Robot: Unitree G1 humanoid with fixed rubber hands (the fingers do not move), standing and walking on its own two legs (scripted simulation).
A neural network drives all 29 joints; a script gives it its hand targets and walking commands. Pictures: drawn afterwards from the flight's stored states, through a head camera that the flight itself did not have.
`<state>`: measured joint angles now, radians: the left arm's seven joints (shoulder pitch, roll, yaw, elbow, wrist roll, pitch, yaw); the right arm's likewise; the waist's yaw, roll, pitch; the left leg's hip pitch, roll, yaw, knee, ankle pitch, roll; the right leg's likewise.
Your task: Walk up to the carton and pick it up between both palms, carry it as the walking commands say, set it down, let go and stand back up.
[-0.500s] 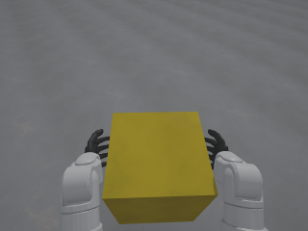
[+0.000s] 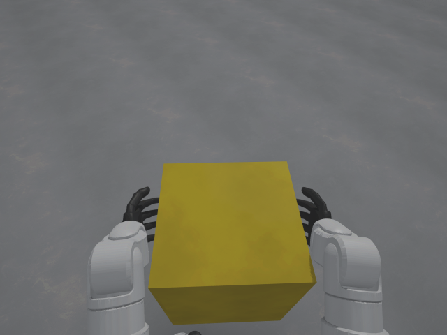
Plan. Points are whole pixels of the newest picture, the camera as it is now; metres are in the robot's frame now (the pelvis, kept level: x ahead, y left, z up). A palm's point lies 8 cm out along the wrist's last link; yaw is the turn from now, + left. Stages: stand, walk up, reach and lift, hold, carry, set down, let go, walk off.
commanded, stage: carry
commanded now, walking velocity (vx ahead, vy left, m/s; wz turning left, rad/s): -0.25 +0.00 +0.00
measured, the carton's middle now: (226, 248) +0.27 +0.00 +0.01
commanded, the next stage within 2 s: none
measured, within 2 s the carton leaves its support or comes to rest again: neither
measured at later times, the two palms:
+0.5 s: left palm (133, 232) +0.27 +0.15 +0.07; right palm (314, 229) +0.27 -0.15 +0.07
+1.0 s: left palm (151, 289) +0.18 +0.11 +0.08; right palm (359, 289) +0.17 -0.19 +0.07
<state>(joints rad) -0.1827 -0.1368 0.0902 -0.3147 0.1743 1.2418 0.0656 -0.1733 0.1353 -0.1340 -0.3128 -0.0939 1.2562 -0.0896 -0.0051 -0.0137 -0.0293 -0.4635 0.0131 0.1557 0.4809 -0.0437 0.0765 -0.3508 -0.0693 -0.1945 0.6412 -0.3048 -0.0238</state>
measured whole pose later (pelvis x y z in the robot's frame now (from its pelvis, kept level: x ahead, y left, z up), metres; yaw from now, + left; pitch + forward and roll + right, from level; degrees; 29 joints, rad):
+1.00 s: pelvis -0.10 -0.04 +0.00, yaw +0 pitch +2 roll +2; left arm -0.18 -0.14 0.09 -0.39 0.17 1.24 0.07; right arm -0.17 0.14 -0.12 -0.36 -0.09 1.23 -0.09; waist 0.00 -0.01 0.04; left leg -0.59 0.03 0.14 0.80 -0.33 0.04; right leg -0.32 -0.07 -0.18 0.65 -0.37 -0.06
